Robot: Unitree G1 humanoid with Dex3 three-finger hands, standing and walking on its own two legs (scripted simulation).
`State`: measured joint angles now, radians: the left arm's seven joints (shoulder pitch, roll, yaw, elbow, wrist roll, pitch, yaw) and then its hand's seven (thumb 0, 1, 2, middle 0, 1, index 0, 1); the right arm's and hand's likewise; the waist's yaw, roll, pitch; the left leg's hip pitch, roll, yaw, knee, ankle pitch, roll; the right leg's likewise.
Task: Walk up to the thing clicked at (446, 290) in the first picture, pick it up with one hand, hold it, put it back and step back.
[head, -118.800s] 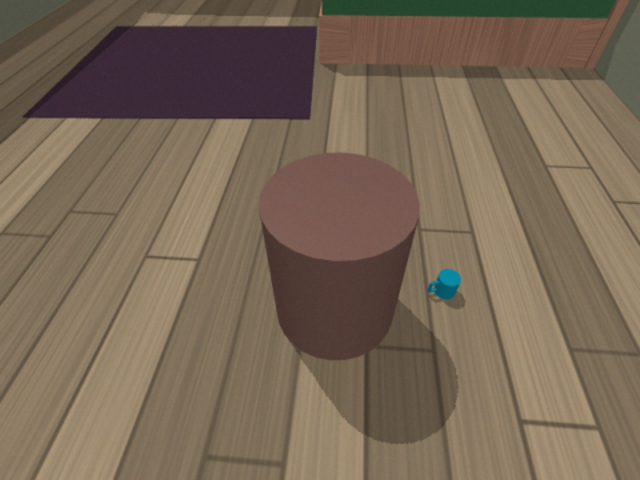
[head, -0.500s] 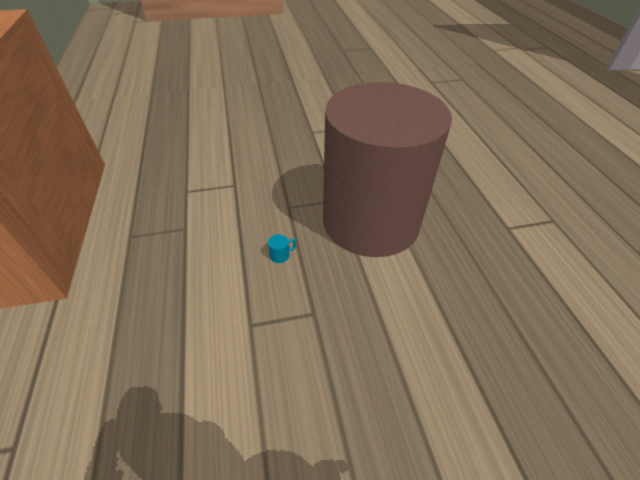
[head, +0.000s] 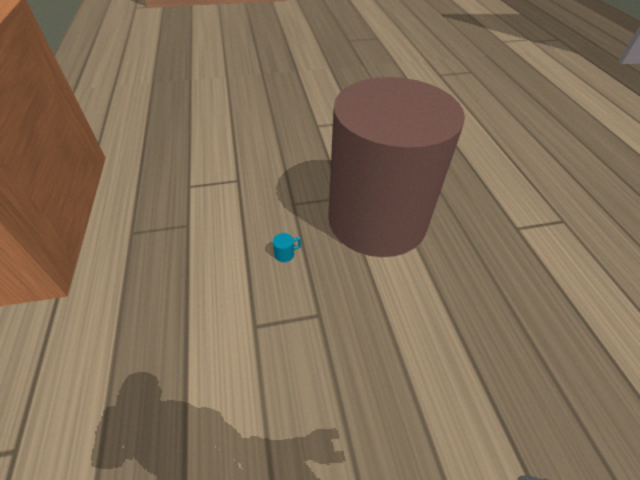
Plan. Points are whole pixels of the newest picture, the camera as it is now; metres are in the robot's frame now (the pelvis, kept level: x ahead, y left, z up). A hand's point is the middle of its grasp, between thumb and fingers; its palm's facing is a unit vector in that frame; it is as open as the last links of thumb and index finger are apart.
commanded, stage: step back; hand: left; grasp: from above
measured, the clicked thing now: (287, 246) +1.05 +0.18 -0.73
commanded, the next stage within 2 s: stand in 0.16 s
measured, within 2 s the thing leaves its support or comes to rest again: neither
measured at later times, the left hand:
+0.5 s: hand out of the picture +0.10 +0.24 -0.14, palm faces -0.04 -0.94 -0.33, open 7.3 cm
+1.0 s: hand out of the picture +0.07 +0.24 -0.14, palm faces -0.05 -0.94 -0.35, open 7.4 cm
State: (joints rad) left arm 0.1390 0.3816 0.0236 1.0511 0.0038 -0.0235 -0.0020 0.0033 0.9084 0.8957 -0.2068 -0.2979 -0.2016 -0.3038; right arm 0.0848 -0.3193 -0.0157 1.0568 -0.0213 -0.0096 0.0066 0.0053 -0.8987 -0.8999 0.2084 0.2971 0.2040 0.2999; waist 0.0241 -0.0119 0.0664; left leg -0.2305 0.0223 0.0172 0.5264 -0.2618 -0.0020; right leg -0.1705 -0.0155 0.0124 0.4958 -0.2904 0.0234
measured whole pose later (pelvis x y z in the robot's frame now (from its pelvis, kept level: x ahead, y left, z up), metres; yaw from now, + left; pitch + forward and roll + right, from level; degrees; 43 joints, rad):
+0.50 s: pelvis +0.00 -0.01 +0.01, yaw +0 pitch -3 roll +0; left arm 0.08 0.34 -0.01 1.12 0.01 -0.03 0.00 0.00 0.91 0.90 -0.21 -0.30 -0.20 -0.30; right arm 0.06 -0.35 -0.02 1.14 -0.01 0.00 0.01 0.00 -0.90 -0.90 0.21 0.30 0.20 0.30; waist -0.01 0.00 0.06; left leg -0.12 0.02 0.03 0.32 -0.16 -0.01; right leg -0.07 -0.02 0.02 0.32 -0.20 0.02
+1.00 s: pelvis -0.01 -0.01 +0.01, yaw +0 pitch -2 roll +0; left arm 0.12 0.36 -0.01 1.13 0.01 -0.02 -0.01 0.00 0.91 0.90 -0.21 -0.30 -0.20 -0.30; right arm 0.11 -0.35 0.00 1.15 -0.01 0.00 0.01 0.00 -0.90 -0.90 0.21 0.30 0.20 0.30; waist -0.01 0.01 0.05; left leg -0.13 0.03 0.02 0.32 -0.14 -0.02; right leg -0.09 -0.01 0.02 0.32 -0.19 0.01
